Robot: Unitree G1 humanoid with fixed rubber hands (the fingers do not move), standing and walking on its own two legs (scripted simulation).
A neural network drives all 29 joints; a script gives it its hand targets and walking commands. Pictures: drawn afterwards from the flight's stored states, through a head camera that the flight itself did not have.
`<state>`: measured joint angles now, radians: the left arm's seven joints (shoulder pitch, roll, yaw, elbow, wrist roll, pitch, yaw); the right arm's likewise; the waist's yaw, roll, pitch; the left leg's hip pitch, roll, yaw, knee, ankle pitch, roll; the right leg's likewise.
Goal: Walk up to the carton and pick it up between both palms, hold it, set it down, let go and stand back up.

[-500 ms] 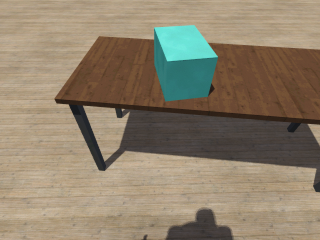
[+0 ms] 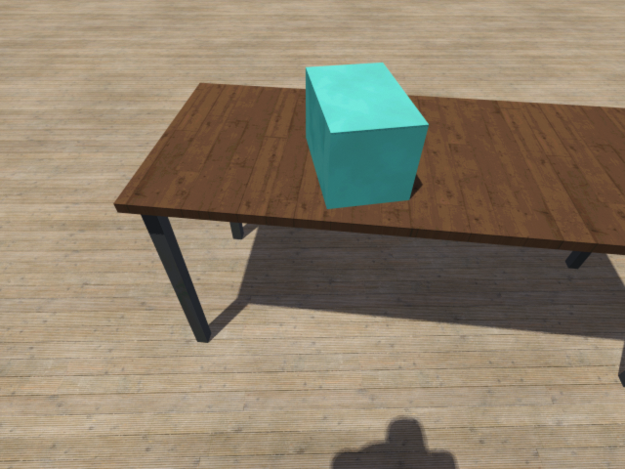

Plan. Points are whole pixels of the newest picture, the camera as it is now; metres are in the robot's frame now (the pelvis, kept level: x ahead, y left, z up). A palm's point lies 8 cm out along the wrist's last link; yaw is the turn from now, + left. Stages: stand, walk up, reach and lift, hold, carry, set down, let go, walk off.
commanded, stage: stand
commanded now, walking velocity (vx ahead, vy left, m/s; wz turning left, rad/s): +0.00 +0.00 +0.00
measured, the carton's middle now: (356, 132) +0.83 -0.09 +0.01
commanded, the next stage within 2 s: walk up in 1.06 s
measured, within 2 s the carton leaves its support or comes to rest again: neither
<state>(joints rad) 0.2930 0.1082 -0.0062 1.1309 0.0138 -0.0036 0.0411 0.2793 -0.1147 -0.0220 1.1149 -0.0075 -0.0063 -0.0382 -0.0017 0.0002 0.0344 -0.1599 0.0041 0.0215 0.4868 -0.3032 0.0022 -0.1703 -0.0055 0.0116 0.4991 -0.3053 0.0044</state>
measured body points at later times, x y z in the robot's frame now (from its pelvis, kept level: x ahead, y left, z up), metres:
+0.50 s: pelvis -0.01 +0.00 +0.00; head -0.01 -0.01 +0.45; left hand -0.03 +0.20 -0.16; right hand -0.04 -0.20 -0.17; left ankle -0.03 +0.12 -0.74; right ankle -0.02 -0.12 -0.74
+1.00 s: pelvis -0.02 +0.00 +0.00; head -0.02 -0.01 +0.45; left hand -0.05 +0.19 -0.16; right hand -0.05 -0.19 -0.17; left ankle -0.03 +0.12 -0.74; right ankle -0.02 -0.12 -0.74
